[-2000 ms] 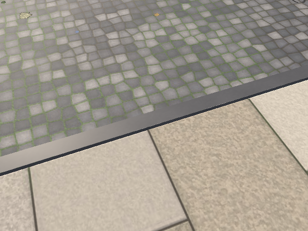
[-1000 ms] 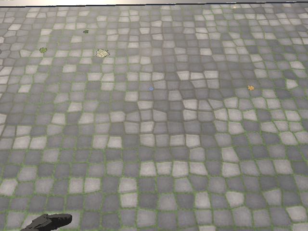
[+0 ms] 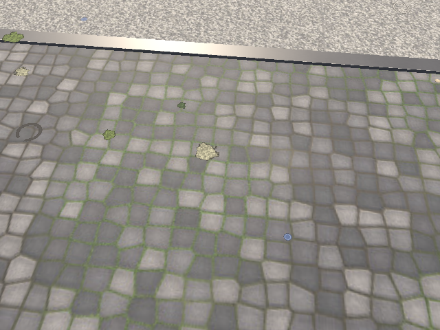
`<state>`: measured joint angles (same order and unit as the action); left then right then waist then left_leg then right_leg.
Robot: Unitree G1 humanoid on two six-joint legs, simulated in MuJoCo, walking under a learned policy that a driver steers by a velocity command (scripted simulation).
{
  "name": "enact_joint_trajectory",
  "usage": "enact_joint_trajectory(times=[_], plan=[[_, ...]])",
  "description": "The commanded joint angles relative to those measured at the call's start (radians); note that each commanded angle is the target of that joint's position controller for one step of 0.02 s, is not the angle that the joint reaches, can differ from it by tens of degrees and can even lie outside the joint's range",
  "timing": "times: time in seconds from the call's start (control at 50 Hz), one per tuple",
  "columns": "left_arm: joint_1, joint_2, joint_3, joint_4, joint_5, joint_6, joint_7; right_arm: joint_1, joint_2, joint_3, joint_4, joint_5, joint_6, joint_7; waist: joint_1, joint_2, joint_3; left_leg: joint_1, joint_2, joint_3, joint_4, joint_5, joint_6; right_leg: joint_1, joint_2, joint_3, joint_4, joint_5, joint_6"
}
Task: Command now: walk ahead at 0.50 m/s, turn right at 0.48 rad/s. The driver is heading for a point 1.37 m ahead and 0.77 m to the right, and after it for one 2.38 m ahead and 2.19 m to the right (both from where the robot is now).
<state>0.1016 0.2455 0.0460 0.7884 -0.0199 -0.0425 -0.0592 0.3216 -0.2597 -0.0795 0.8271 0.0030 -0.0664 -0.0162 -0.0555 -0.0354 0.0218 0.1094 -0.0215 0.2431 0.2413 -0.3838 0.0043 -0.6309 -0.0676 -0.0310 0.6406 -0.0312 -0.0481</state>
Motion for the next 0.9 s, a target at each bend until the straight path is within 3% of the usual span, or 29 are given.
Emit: enact_joint_trajectory(times=[0.02, 0.04, 0.06, 0.08, 0.1, 0.12, 0.14, 0.16, 0.18, 0.2, 0.26, 0.32, 0.36, 0.4, 0.46, 0.5, 0.52, 0.54, 0.56, 0.58, 0.6, 0.62, 0.64, 0.66, 0.7, 0.76, 0.9], plan=[[-0.017, 0.119, 0.039, -0.101, -0.005, -0.011, -0.012, -0.018, -0.205, -0.05, -0.05, 0.011, 0.017, -0.019, 0.063, 0.144, -0.025, 0.032, 0.304, -0.038, 0.191, 1.146, 0.108, 0.076, 0.085, -0.09, 0.002, -0.153, -0.061], [0.107, 0.163, 0.063, -0.078, -0.008, -0.01, -0.007, -0.036, -0.216, -0.05, -0.053, 0.013, 0.024, -0.023, 0.136, 0.141, -0.093, -0.012, 0.281, -0.023, 0.363, 1.197, 0.085, 0.249, 0.124, -0.098, -0.031, -0.146, -0.092], [0.268, 0.229, 0.096, -0.043, -0.007, -0.005, 0.009, -0.046, -0.209, -0.043, -0.061, 0.014, 0.02, -0.027, 0.222, 0.097, -0.179, -0.175, 0.238, -0.011, 0.611, 1.03, 0.044, 0.53, 0.119, -0.027, -0.098, -0.08, -0.137], [0.333, 0.34, 0.121, -0.032, -0.007, 0.0, 0.029, 0.04, -0.079, -0.005, -0.101, -0.025, -0.002, -0.015, 0.155, -0.159, -0.274, -0.595, 0.095, -0.04, 0.985, 0.202, -0.022, 0.903, -0.14, 0.424, -0.099, -0.069, -0.284], [0.337, 0.327, 0.108, -0.06, -0.001, -0.014, 0.024, 0.025, -0.067, 0.016, -0.126, -0.005, -0.047, 0.002, 0.15, -0.157, -0.434, -0.824, -0.051, -0.283, 1.189, -0.236, -0.031, 1.077, -0.28, 0.892, -0.283, -0.208, -0.425], [0.326, 0.252, 0.089, -0.059, 0.007, -0.02, 0.023, -0.102, -0.14, -0.003, -0.149, 0.037, -0.075, 0.018, 0.198, -0.064, -0.337, -0.932, 0.016, -0.361, 1.203, -0.159, -0.005, 1.031, -0.25, 0.767, -0.331, -0.213, -0.354], [0.268, 0.213, 0.078, -0.063, 0.0, -0.026, 0.024, -0.142, -0.139, 0.001, -0.164, 0.042, -0.088, 0.02, 0.166, -0.019, -0.211, -0.943, 0.061, -0.347, 1.12, -0.068, 0.015, 0.885, -0.21, 0.622, -0.334, -0.166, -0.312], [0.191, 0.179, 0.067, -0.079, -0.004, -0.027, 0.025, -0.145, -0.137, -0.002, -0.153, 0.017, -0.089, 0.012, 0.113, 0.045, -0.128, -0.886, 0.102, -0.336, 1.024, -0.01, 0.011, 0.719, -0.165, 0.513, -0.34, -0.074, -0.277], [0.14, 0.147, 0.056, -0.098, 0.003, -0.026, 0.03, -0.134, -0.151, -0.012, -0.147, -0.003, -0.08, 0.007, 0.076, 0.037, -0.087, -0.809, 0.126, -0.333, 0.958, 0.026, 0.001, 0.595, -0.132, 0.439, -0.361, 0.021, -0.263], [0.12, 0.142, 0.053, -0.114, 0.012, -0.025, 0.034, -0.115, -0.15, -0.016, -0.147, -0.008, -0.065, 0.008, 0.049, 0.015, -0.076, -0.751, 0.135, -0.332, 0.928, 0.048, -0.01, 0.519, -0.112, 0.41, -0.384, 0.065, -0.261], [0.128, 0.181, 0.064, -0.12, 0.009, -0.03, 0.05, -0.12, -0.111, -0.007, -0.161, -0.018, -0.036, 0.003, 0.034, 0.005, -0.054, -0.716, 0.129, -0.296, 0.786, 0.119, -0.056, 0.399, -0.075, 0.32, -0.414, 0.18, -0.258], [0.163, 0.201, 0.07, -0.113, -0.001, -0.022, 0.066, -0.237, -0.077, 0.01, -0.193, -0.02, -0.035, 0.005, 0.075, -0.026, -0.033, -0.681, 0.089, -0.28, 0.538, 0.325, -0.078, 0.349, -0.013, 0.251, -0.4, 0.13, -0.206], [0.196, 0.201, 0.071, -0.107, -0.004, -0.013, 0.071, -0.308, -0.069, 0.016, -0.208, -0.01, -0.041, 0.014, 0.111, -0.049, -0.036, -0.63, 0.05, -0.273, 0.396, 0.435, -0.081, 0.346, 0.001, 0.254, -0.382, 0.051, -0.18], [0.232, 0.204, 0.072, -0.097, -0.008, -0.006, 0.073, -0.354, -0.086, 0.013, -0.223, 0.003, -0.048, 0.024, 0.131, -0.06, -0.036, -0.608, 0.03, -0.285, 0.326, 0.458, -0.077, 0.381, -0.023, 0.306, -0.356, -0.009, -0.171], [0.245, 0.195, 0.072, -0.096, -0.008, 0.002, 0.078, -0.346, -0.129, -0.004, -0.229, 0.008, -0.063, 0.036, 0.113, -0.079, -0.039, -0.581, 0.025, -0.32, 0.256, 0.379, -0.044, 0.47, -0.066, 0.41, -0.271, -0.065, -0.15], [0.216, 0.183, 0.07, -0.109, -0.004, 0.006, 0.078, -0.248, -0.15, -0.02, -0.206, 0.008, -0.074, 0.036, 0.051, -0.101, -0.06, -0.457, 0.021, -0.303, 0.209, 0.333, -0.003, 0.475, -0.054, 0.438, -0.188, -0.034, -0.121], [0.209, 0.145, 0.057, -0.12, 0.001, 0.003, 0.075, -0.148, -0.181, -0.035, -0.189, -0.005, -0.079, 0.029, 0.001, -0.082, -0.131, -0.285, 0.063, -0.327, 0.205, 0.327, 0.035, 0.434, -0.002, 0.399, -0.056, -0.005, -0.088], [0.225, 0.084, 0.034, -0.141, 0.02, -0.001, 0.072, 0.002, -0.238, -0.048, -0.179, -0.02, -0.079, 0.02, -0.051, 0.048, -0.276, -0.028, 0.243, -0.507, 0.216, 0.262, 0.094, 0.308, 0.071, 0.303, 0.232, -0.179, -0.047], [0.364, 0.049, 0.021, -0.173, -0.016, -0.01, 0.072, 0.061, -0.301, -0.063, -0.14, -0.028, -0.065, 0.029, 0.026, 0.423, -0.361, 0.224, 0.437, -0.998, 0.094, -0.001, 0.248, -0.042, 0.177, 0.203, 0.532, -0.581, 0.005], [0.348, 0.16, 0.04, -0.139, -0.024, -0.008, 0.075, 0.028, -0.198, -0.041, -0.163, -0.006, -0.061, 0.033, -0.001, 0.282, -0.274, 0.176, 0.433, -1.025, 0.055, -0.204, 0.227, -0.152, 0.094, 0.232, 0.657, -0.532, 0.019], [0.24, 0.205, 0.053, -0.153, -0.015, -0.002, 0.074, -0.009, -0.147, -0.026, -0.17, -0.002, -0.054, 0.026, -0.028, 0.182, -0.158, 0.063, 0.393, -0.855, 0.05, -0.161, 0.186, -0.177, 0.064, 0.203, 0.683, -0.435, 0.026], [0.19, 0.192, 0.053, -0.163, -0.005, 0.002, 0.074, -0.052, -0.134, -0.018, -0.172, -0.012, -0.047, 0.025, -0.012, 0.108, -0.096, -0.053, 0.351, -0.727, 0.04, -0.017, 0.168, -0.142, 0.03, 0.175, 0.666, -0.365, 0.032], [0.159, 0.18, 0.056, -0.177, 0.003, 0.002, 0.071, -0.078, -0.116, -0.012, -0.163, -0.015, -0.043, 0.023, 0.003, 0.105, -0.048, -0.135, 0.317, -0.638, 0.021, 0.094, 0.167, -0.126, 0.004, 0.175, 0.621, -0.32, 0.035], [0.166, 0.163, 0.057, -0.181, -0.004, 0.006, 0.063, -0.09, -0.106, -0.007, -0.157, -0.02, -0.045, 0.02, 0.025, 0.134, -0.036, -0.189, 0.291, -0.561, -0.001, 0.16, 0.157, -0.081, -0.021, 0.171, 0.593, -0.294, 0.035], [0.172, 0.127, 0.052, -0.185, -0.012, 0.017, 0.058, -0.091, -0.102, -0.008, -0.14, -0.012, -0.052, 0.019, 0.036, 0.156, -0.026, -0.224, 0.273, -0.464, -0.042, 0.229, 0.168, -0.064, -0.036, 0.144, 0.551, -0.278, 0.042], [0.118, 0.103, 0.043, -0.211, -0.003, 0.026, 0.056, -0.078, -0.142, -0.022, -0.111, -0.011, -0.055, 0.016, 0.034, 0.117, -0.006, -0.212, 0.294, -0.373, -0.077, 0.339, 0.192, -0.118, -0.051, 0.137, 0.453, -0.208, 0.062], [-0.058, 0.071, 0.025, -0.247, -0.003, 0.008, 0.018, -0.041, -0.192, -0.032, -0.061, 0.0, -0.029, 0.007, -0.027, 0.094, 0.036, -0.142, 0.272, -0.15, -0.073, 0.452, 0.146, -0.058, -0.028, 0.038, 0.104, 0.046, 0.043]])
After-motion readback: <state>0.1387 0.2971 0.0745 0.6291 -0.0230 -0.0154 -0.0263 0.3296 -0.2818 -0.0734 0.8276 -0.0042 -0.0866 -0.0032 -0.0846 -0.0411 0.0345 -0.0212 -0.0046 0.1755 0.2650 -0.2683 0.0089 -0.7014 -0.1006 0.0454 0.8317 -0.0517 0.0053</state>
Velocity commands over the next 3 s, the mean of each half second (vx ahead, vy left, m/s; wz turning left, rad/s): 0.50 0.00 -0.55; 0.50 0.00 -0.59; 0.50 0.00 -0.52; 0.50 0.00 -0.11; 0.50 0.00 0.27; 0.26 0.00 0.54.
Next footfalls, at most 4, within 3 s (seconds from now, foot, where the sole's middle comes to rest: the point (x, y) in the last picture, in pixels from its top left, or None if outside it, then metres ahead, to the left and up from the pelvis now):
0.06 right None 0.20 -0.11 -0.76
0.52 left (204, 313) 0.52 0.05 -0.76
1.06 right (319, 269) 0.63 -0.32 -0.76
1.54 left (316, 181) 0.98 -0.38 -0.76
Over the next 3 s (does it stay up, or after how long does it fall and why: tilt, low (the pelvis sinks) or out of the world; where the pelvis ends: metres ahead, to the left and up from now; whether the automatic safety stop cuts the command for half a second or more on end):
stays up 1.27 -0.87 0.01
